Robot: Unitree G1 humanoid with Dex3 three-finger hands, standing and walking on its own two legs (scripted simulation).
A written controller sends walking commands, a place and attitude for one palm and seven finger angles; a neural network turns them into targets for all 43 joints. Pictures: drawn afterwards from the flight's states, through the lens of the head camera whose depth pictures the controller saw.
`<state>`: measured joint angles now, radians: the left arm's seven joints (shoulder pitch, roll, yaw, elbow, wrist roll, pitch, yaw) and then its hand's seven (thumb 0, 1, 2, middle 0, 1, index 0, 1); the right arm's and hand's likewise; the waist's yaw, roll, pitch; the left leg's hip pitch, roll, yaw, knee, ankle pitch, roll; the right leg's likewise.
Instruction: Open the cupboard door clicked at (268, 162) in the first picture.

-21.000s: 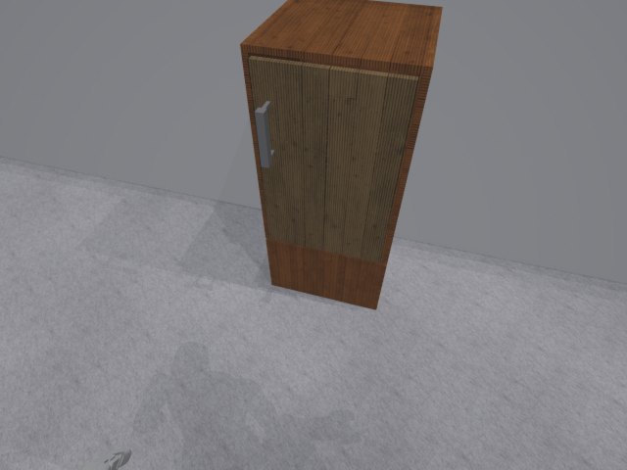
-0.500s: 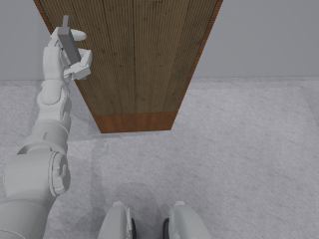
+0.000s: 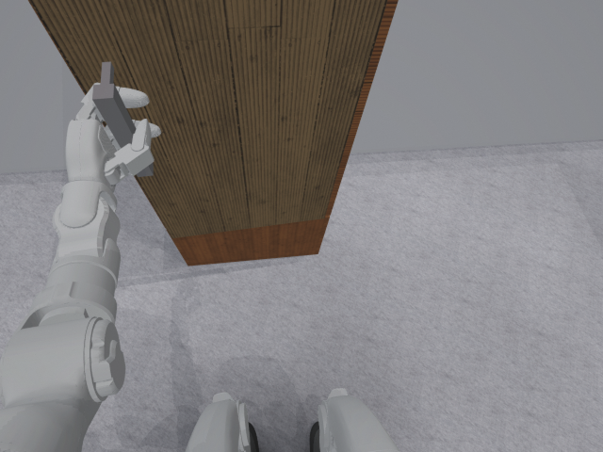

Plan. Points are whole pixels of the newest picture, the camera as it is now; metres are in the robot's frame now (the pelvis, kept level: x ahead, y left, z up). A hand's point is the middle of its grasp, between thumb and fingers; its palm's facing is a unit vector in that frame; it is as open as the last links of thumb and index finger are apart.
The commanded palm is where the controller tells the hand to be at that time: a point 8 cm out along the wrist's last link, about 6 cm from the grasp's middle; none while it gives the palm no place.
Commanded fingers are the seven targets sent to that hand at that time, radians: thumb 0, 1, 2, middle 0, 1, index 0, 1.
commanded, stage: pull the door open along its arc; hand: left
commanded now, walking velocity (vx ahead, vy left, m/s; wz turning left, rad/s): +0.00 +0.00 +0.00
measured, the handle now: (127, 124) +0.54 +0.19 +0.05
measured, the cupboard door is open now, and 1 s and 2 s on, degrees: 3 48 49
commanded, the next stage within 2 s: open thumb and fingers to let go in 0.84 s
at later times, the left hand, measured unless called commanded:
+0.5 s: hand (196, 236) +0.37 +0.10 +0.06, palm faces +0.38 -0.92 +0.05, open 5.9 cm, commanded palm +0.31 +0.14 +0.05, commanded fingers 0.00 0.90 0.90 -0.40 -1.35 -0.40 -1.35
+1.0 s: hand (277, 297) +0.29 +0.01 +0.05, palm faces +0.34 -0.94 -0.05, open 6.0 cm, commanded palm +0.24 +0.06 +0.05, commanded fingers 0.00 0.62 0.78 -0.38 -1.32 -0.38 -1.32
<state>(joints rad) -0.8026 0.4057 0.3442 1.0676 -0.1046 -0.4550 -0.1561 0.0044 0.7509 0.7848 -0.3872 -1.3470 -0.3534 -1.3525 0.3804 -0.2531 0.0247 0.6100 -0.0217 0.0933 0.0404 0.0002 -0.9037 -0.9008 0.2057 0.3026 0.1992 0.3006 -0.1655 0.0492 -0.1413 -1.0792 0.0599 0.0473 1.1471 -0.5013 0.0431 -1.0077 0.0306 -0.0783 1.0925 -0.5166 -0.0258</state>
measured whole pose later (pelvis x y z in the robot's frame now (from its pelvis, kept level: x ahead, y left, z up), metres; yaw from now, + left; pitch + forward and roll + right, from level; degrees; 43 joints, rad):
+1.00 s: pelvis +0.00 -0.06 +0.02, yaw +5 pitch +14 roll +2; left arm 0.06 -0.09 -0.27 0.27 0.10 -0.35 0.57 -0.01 0.67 0.75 -0.36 -1.33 -0.37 -1.35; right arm 0.18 -0.18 0.01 0.59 -0.09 -0.05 0.03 0.01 -0.90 -0.90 0.20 0.30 0.20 0.30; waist -0.03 0.04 -0.17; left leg -0.83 0.03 0.00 1.03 -0.46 -0.04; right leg -0.78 0.01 -0.13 1.07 -0.55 -0.10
